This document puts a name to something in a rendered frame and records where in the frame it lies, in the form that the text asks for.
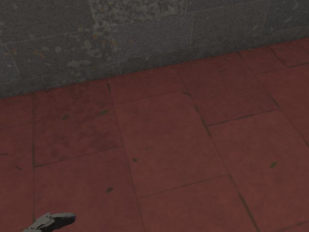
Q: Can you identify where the left robot hand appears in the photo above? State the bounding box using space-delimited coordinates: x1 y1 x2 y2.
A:
22 213 76 232

